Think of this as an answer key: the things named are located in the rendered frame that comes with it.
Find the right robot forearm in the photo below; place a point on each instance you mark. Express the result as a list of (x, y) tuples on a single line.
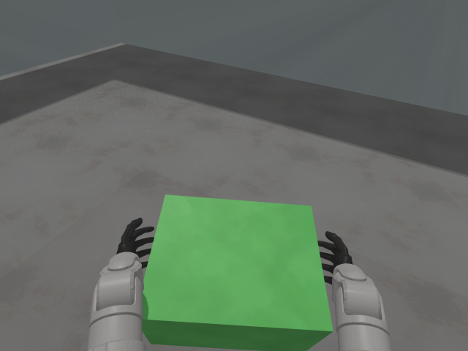
[(361, 321)]

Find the right robot hand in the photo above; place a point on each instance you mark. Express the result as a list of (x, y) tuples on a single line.
[(340, 256)]

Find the left robot forearm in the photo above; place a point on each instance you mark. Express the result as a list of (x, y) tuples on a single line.
[(117, 306)]

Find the carton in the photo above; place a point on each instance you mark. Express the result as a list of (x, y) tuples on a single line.
[(235, 274)]

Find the left robot hand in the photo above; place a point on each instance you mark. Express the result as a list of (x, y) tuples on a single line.
[(128, 243)]

